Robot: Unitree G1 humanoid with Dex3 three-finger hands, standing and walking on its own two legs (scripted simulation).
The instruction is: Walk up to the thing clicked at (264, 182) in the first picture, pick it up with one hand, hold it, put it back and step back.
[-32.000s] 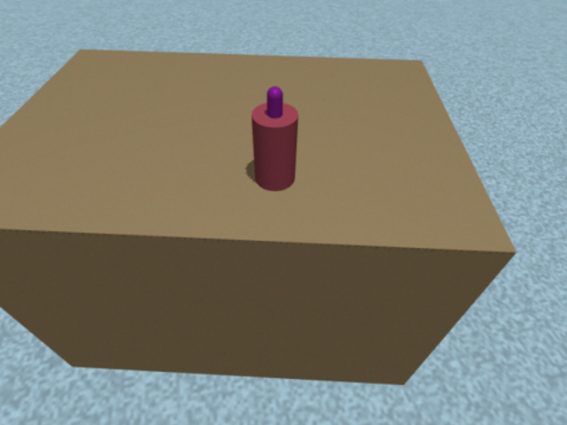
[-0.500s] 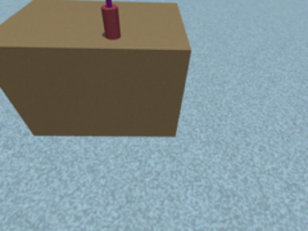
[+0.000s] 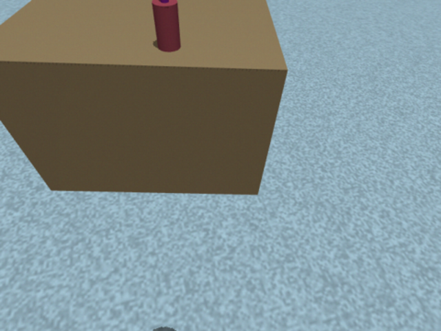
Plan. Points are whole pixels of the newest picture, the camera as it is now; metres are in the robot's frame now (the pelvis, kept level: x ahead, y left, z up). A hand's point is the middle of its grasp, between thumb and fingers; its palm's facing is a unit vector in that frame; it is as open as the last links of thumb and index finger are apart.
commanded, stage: step back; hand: left
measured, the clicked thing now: (166, 17) +1.09 +0.21 +0.09
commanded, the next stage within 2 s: stand in 0.14 s
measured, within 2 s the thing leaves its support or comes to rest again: neither
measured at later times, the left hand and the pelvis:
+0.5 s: hand out of the picture +0.09 +0.24 -0.14, palm faces -0.04 -0.94 -0.34, open 7.4 cm; pelvis -0.01 -0.01 +0.01, yaw +0 degrees
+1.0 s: hand out of the picture +0.05 +0.25 -0.14, palm faces -0.05 -0.94 -0.34, open 7.4 cm; pelvis -0.02 -0.01 +0.01, yaw -1 degrees
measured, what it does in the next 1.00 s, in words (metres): stands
